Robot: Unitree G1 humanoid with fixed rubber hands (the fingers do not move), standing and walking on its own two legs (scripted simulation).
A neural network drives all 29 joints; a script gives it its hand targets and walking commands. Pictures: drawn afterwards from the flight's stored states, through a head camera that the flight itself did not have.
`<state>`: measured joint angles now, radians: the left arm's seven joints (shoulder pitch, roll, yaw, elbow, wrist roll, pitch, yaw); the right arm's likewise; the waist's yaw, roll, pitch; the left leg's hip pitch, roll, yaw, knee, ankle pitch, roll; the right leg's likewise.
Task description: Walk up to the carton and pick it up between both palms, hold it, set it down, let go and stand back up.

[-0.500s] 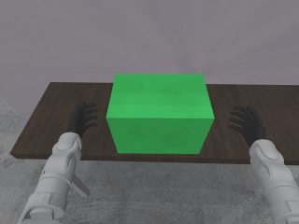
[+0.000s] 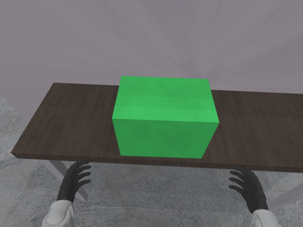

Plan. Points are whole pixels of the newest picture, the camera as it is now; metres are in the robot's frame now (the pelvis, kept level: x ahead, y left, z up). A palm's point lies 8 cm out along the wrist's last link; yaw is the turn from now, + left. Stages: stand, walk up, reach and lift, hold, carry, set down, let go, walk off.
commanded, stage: set down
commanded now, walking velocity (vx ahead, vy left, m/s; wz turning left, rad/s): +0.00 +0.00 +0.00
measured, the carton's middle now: (162, 118) +0.43 +0.00 +0.01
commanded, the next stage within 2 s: let go in 0.96 s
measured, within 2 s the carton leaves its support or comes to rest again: neither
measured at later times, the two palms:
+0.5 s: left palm (73, 200) +0.19 +0.24 -0.05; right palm (248, 213) +0.18 -0.22 -0.05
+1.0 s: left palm (71, 212) +0.17 +0.24 -0.08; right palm (239, 223) +0.16 -0.21 -0.08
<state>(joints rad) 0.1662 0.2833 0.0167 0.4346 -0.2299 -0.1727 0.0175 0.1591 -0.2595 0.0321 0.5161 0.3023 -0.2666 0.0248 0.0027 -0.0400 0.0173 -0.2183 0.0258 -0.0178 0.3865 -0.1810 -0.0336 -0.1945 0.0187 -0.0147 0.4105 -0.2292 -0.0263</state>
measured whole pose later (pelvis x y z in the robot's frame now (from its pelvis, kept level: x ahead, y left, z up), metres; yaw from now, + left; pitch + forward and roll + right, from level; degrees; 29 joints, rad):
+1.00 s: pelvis +0.03 +0.02 +0.00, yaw -2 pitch -5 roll +0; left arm 0.25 0.19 0.01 0.51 -0.01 0.09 0.00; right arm 0.21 -0.18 -0.01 0.75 0.01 -0.23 0.02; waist 0.02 -0.01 0.08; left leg -0.06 0.02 0.02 0.37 -0.24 -0.01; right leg -0.02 0.01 0.03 0.34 -0.24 0.00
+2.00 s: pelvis +0.01 +0.01 -0.01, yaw +7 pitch -1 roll -2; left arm 0.38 0.22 0.06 0.90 0.03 0.01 0.02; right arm 0.38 -0.17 -0.03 0.96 -0.03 0.01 0.00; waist 0.02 -0.03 -0.04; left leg -0.28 -0.01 -0.13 0.59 -0.28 -0.02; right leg -0.17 -0.01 -0.12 0.51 -0.32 -0.01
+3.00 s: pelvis +0.02 -0.01 -0.01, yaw +10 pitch -3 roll -1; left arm 0.31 0.14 0.03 1.14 0.03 0.01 0.05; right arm 0.30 -0.10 0.00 1.11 -0.02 0.02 -0.05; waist 0.02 -0.01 0.03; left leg -0.24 -0.02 -0.19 0.58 -0.29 -0.05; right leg -0.12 -0.01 -0.19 0.53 -0.36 -0.04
